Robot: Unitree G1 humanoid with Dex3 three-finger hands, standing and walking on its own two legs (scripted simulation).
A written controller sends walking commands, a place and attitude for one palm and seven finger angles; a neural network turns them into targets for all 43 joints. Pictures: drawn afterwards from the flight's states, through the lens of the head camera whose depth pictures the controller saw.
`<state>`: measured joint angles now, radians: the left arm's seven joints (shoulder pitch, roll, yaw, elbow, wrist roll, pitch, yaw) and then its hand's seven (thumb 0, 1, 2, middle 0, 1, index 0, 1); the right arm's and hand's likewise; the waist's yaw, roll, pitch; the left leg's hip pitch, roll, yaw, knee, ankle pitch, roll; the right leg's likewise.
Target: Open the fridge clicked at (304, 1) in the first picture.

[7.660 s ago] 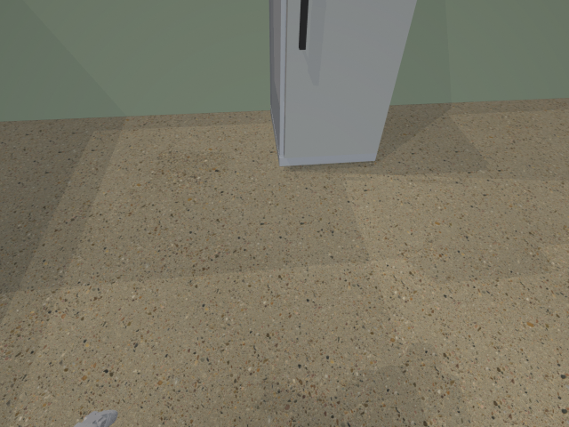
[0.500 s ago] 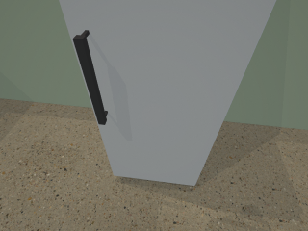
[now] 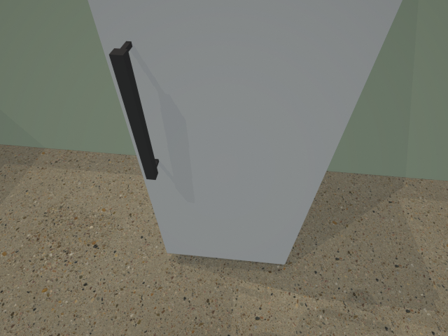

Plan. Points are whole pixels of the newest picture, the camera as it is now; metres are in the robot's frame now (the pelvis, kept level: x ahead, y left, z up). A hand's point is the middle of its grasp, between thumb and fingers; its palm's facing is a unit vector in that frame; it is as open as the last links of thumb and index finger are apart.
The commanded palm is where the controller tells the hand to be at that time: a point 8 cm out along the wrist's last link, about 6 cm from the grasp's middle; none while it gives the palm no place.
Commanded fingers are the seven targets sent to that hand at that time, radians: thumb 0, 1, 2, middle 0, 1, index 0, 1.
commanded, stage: come to a stop and stand still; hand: left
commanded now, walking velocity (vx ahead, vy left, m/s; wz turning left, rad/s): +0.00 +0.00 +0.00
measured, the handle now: (141, 120) +0.54 +0.23 +0.09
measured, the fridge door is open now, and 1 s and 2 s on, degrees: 0 0 0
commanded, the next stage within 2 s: look again from close up in 0.60 s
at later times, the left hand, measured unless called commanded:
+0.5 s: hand out of the picture +0.01 +0.17 -0.18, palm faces +0.06 -0.98 -0.17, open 7.3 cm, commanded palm none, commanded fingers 0.00 0.90 0.90 -0.20 -0.30 -0.20 -0.30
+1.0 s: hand out of the picture +0.05 +0.21 -0.17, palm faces +0.04 -0.97 -0.23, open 7.3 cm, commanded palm none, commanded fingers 0.00 0.90 0.90 -0.20 -0.30 -0.20 -0.30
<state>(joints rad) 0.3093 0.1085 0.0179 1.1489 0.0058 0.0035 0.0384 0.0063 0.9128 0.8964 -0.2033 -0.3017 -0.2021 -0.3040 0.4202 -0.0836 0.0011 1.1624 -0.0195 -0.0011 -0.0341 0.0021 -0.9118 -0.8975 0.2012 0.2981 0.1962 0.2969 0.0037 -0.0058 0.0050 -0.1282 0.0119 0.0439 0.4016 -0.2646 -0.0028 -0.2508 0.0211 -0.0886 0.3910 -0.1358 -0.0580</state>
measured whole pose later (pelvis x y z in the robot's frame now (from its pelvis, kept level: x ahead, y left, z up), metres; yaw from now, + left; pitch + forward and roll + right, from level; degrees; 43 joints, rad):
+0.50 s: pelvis +0.03 +0.01 +0.00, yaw +0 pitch -1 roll +0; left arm 0.29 0.12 0.00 1.15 0.01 -0.01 0.04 0.01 0.92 0.90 -0.20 -0.30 -0.20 -0.30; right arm 0.31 -0.11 0.00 1.14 -0.01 -0.03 -0.04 0.00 -0.91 -0.90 0.20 0.30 0.20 0.30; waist 0.01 0.00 0.02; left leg -0.07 0.00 0.05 0.38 -0.30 0.01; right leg -0.21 0.01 -0.08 0.41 -0.19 -0.04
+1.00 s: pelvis +0.03 +0.03 -0.01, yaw +0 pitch -2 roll +0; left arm 0.26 0.15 -0.01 1.10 0.01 -0.02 0.04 0.01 0.92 0.90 -0.20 -0.30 -0.20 -0.30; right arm 0.32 -0.16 0.01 1.06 -0.02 -0.03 -0.03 0.01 -0.93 -0.90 0.20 0.30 0.20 0.30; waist 0.00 0.04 0.00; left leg -0.09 -0.03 0.05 0.46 -0.34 0.04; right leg -0.24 -0.02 -0.08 0.52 -0.24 -0.02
